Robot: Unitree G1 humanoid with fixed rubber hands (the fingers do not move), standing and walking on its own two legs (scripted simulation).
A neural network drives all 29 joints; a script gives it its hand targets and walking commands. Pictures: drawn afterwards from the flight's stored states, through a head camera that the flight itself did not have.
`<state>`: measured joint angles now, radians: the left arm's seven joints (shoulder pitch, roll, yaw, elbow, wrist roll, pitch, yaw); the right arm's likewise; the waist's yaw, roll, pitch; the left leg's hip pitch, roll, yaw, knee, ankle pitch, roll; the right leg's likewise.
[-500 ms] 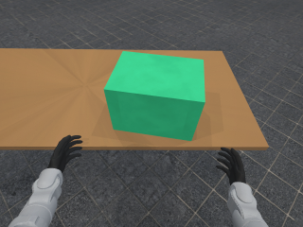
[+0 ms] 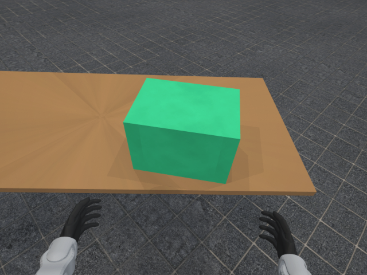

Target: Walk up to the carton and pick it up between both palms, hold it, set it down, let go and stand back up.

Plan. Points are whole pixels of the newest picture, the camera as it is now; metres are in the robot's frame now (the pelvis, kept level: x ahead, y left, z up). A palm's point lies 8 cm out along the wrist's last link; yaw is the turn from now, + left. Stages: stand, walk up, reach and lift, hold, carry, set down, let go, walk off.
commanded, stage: let go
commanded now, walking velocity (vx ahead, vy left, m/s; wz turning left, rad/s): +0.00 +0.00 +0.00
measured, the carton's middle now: (185, 129) +0.56 +0.02 -0.02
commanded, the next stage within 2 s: stand in 0.34 s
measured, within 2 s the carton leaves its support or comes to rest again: neither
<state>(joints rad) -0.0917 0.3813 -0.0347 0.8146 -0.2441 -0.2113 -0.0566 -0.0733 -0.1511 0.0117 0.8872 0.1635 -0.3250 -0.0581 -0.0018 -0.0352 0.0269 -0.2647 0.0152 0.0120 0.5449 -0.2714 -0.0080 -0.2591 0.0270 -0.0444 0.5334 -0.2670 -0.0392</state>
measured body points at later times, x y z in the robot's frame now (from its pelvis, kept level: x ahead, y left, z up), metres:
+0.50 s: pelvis +0.02 -0.01 +0.00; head -0.01 -0.02 +0.45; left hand +0.16 +0.25 -0.08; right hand +0.16 -0.24 -0.11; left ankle +0.01 +0.12 -0.73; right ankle +0.01 -0.09 -0.73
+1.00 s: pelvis +0.01 -0.02 +0.01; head -0.03 -0.03 +0.46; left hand +0.00 +0.23 -0.13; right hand -0.01 -0.27 -0.15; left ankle +0.01 +0.12 -0.73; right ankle +0.01 -0.09 -0.73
